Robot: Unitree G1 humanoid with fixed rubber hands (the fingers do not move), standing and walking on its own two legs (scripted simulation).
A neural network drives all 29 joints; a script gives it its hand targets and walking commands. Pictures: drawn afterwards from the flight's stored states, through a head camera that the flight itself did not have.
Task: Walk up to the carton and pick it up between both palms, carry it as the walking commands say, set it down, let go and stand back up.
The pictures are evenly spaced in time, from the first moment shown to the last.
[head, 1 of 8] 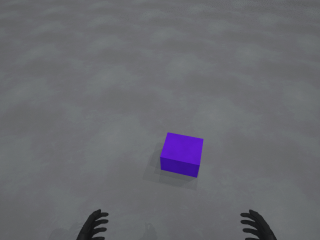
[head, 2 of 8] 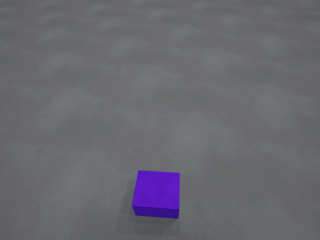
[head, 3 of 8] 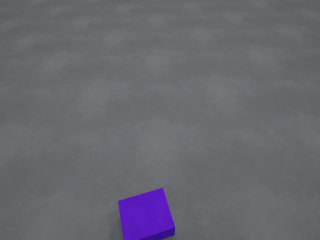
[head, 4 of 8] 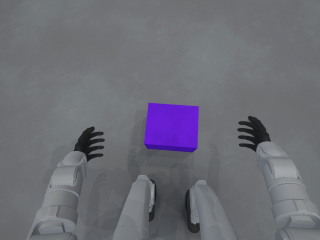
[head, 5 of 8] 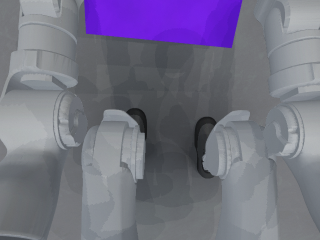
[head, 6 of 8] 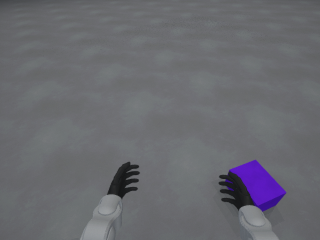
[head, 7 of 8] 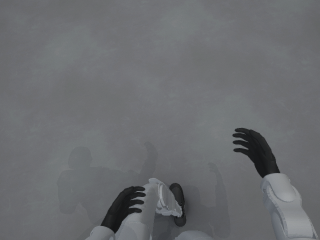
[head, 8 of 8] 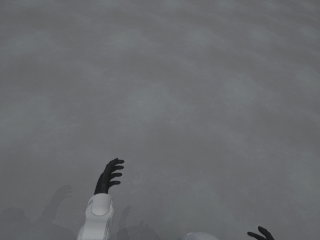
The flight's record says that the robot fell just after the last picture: yes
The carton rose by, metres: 0.21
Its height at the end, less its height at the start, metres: +0.00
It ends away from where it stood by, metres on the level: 0.63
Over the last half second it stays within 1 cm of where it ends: yes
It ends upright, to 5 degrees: yes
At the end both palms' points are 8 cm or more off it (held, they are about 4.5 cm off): yes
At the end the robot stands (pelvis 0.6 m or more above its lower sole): yes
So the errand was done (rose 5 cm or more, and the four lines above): yes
